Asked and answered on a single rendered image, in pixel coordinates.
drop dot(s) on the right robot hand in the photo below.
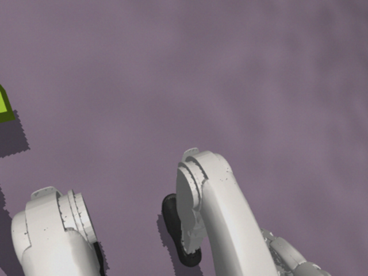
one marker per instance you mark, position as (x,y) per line
(286,257)

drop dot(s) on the left robot foot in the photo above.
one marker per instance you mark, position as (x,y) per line
(100,258)

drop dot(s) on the right robot foot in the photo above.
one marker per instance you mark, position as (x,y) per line
(173,225)

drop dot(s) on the carton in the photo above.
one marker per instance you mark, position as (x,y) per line
(6,113)

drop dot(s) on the right robot arm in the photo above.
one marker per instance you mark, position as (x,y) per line
(309,269)

